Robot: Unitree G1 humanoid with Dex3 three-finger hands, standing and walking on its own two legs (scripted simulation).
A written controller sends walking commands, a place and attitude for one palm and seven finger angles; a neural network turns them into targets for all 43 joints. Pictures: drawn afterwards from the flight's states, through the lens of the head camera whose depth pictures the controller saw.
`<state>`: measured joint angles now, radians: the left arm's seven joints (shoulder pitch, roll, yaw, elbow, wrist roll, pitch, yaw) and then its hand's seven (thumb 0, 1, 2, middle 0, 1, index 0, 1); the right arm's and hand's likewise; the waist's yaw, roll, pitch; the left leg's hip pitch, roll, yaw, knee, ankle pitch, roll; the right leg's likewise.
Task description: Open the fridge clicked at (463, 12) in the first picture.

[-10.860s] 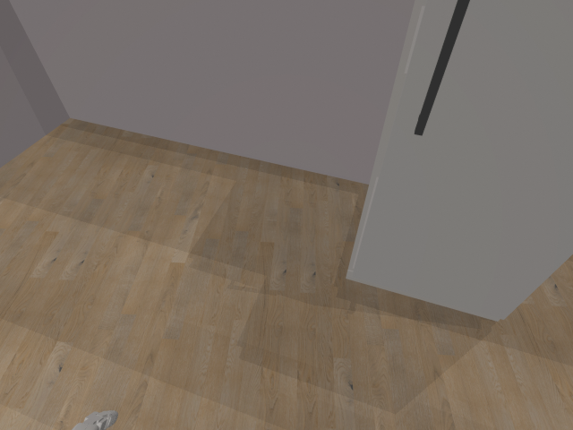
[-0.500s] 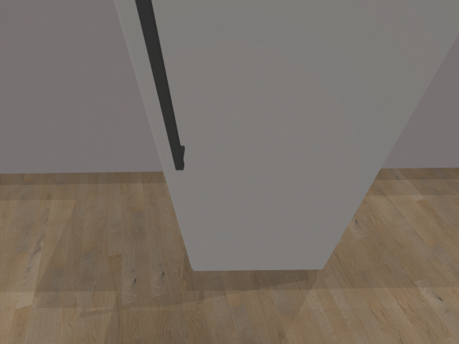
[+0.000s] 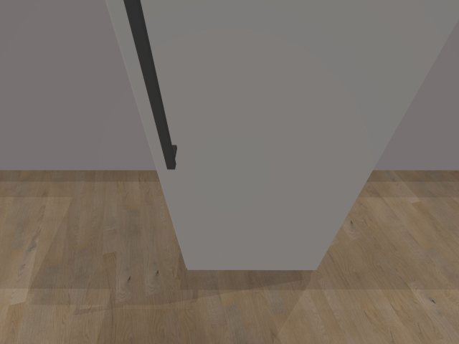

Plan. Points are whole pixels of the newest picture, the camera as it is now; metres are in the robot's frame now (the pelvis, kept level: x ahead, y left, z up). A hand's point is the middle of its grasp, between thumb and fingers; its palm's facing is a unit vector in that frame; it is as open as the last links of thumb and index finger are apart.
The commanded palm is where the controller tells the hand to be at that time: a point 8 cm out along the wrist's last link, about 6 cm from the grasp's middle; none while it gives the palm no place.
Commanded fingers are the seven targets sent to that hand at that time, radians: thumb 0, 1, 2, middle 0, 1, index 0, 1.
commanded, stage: look again from close up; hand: left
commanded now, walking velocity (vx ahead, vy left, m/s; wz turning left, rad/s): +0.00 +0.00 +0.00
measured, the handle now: (151, 64) +0.48 +0.16 +0.25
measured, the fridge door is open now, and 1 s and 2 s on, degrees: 0 0 0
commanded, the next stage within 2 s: raise the hand to about handle height in 0.70 s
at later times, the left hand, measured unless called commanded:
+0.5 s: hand out of the picture -0.02 +0.15 -0.17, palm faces +0.04 -0.98 -0.18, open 7.4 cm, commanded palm none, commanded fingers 0.00 0.90 0.90 -0.20 -0.30 -0.20 -0.30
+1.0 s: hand (112, 316) +0.16 +0.20 +0.00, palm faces +0.26 -0.95 -0.17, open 7.5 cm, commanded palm +0.09 +0.23 -0.04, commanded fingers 0.00 0.64 0.79 -0.22 -0.47 -0.22 -0.47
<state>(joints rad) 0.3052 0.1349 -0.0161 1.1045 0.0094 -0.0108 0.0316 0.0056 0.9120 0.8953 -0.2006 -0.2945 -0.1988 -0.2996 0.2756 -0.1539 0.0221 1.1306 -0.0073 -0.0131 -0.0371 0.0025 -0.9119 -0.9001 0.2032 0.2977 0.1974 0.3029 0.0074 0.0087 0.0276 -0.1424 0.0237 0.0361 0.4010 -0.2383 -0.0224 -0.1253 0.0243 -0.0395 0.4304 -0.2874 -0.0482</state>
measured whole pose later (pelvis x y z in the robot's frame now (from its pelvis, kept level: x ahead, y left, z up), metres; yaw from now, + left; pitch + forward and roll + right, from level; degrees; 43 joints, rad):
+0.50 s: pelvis -0.01 -0.01 +0.00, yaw +0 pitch -1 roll +1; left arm 0.32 0.13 -0.01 1.10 0.01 -0.02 0.03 0.00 0.91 0.90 -0.20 -0.29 -0.20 -0.30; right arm 0.30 -0.13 0.02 1.14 -0.01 -0.01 -0.04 0.00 -0.91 -0.90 0.20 0.30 0.20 0.30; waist 0.01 0.00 0.03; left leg -0.15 0.04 0.03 0.40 -0.22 -0.03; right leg -0.13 0.04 -0.05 0.42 -0.27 -0.06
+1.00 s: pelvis -0.03 +0.01 -0.01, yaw +2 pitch +0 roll +0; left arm 0.42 0.20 0.02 0.12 -0.17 -0.15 0.12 0.05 0.90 0.86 -0.20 -0.34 -0.20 -0.34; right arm 0.30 -0.27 -0.01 0.82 0.05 -0.26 -0.10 0.02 -0.92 -0.90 0.21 0.30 0.20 0.30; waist -0.02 0.07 -0.02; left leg -0.30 0.00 0.01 0.57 -0.28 0.00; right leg -0.27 -0.01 -0.07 0.59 -0.33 -0.03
